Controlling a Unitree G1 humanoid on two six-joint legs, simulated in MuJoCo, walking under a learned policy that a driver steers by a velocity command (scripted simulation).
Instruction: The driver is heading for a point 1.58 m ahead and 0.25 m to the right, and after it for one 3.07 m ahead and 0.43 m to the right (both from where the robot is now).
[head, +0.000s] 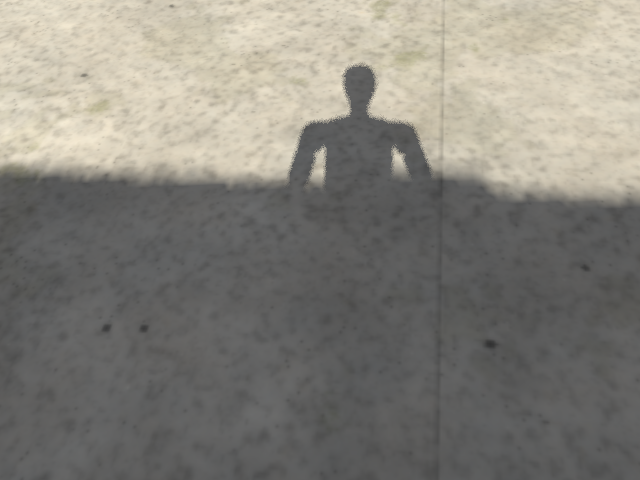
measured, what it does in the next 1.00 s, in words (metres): steps on the spot: left foot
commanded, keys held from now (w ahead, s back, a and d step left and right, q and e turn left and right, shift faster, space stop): no key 1.00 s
